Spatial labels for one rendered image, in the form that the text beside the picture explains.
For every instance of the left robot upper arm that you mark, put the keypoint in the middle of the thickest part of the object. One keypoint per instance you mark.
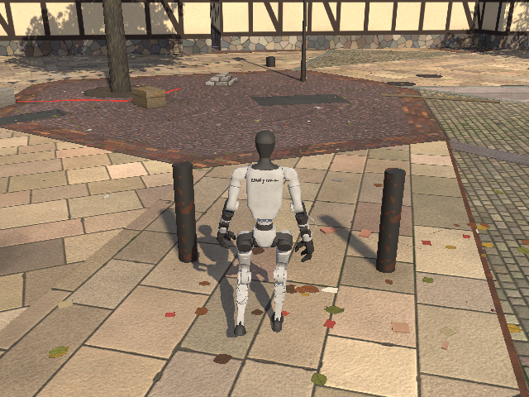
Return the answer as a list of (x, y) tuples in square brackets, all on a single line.
[(238, 175)]

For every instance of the right robot forearm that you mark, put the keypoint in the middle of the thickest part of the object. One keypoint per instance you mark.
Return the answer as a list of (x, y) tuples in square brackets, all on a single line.
[(303, 225)]

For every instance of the right robot upper arm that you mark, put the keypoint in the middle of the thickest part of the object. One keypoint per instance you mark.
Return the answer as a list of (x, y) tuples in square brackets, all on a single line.
[(291, 175)]

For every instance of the robot right thigh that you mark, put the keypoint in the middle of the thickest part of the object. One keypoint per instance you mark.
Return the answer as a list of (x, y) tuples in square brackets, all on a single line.
[(284, 242)]

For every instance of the left robot forearm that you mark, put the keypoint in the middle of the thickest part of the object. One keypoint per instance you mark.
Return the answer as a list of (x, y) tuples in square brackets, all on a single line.
[(225, 219)]

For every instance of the robot left hand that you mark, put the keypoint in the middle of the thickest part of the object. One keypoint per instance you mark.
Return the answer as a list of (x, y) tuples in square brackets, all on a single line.
[(226, 236)]

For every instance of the humanoid robot head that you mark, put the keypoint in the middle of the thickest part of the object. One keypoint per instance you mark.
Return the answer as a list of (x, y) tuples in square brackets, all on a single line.
[(265, 142)]

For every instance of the robot right hand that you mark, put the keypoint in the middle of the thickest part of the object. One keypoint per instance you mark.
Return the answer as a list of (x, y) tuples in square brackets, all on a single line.
[(308, 251)]

